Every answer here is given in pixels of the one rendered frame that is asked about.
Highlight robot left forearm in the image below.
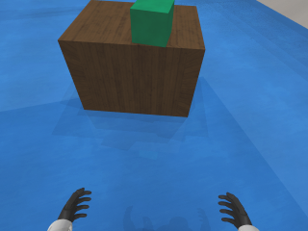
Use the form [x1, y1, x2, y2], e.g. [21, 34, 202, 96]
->
[47, 218, 73, 231]

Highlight carton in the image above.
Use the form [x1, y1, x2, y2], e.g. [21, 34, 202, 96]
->
[130, 0, 175, 48]

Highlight right robot hand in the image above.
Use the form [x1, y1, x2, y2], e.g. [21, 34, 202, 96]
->
[218, 192, 252, 230]

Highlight pedestal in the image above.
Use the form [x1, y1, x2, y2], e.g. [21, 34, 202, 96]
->
[58, 0, 206, 117]

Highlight left robot hand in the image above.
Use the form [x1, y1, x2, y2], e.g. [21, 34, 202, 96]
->
[57, 188, 91, 222]

